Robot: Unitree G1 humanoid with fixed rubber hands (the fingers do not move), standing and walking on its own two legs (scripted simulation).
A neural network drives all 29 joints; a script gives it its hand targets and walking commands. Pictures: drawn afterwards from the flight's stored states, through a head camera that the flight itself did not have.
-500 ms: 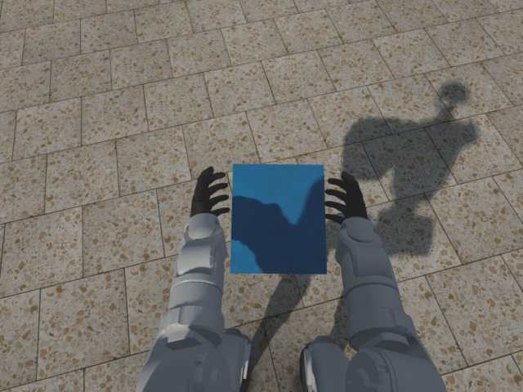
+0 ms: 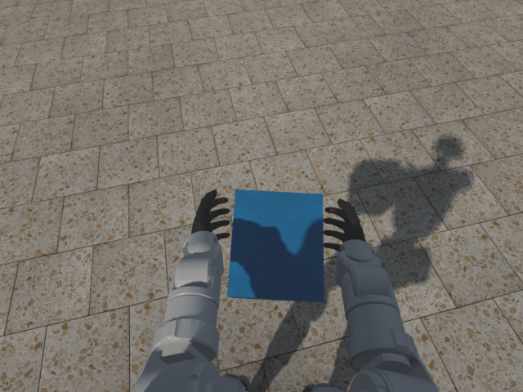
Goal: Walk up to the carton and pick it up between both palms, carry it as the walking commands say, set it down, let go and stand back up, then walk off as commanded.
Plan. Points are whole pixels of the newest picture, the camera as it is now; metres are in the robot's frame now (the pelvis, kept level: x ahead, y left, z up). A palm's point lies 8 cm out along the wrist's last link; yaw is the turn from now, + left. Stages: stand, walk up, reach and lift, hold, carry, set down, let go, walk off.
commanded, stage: reach and lift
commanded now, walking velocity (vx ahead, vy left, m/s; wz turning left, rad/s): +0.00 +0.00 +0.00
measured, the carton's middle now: (274, 249) +0.37 +0.03 -0.09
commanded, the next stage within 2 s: hold in 1.84 s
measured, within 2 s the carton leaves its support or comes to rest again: neither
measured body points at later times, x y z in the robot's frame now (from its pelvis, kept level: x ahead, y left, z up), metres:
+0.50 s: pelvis +0.01 +0.00 +0.01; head -0.03 +0.00 +0.46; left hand +0.34 +0.15 +0.06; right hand +0.34 -0.10 +0.05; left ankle +0.05 +0.13 -0.72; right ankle +0.04 -0.12 -0.72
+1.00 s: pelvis +0.00 +0.00 +0.01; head -0.05 +0.01 +0.46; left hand +0.34 +0.13 +0.07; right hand +0.33 -0.12 +0.07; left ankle +0.05 +0.13 -0.72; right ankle +0.04 -0.12 -0.72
